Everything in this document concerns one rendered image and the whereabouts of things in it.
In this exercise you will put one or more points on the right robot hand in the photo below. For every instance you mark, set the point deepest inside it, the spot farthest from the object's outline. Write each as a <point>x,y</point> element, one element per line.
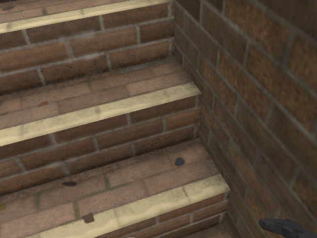
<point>285,227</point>

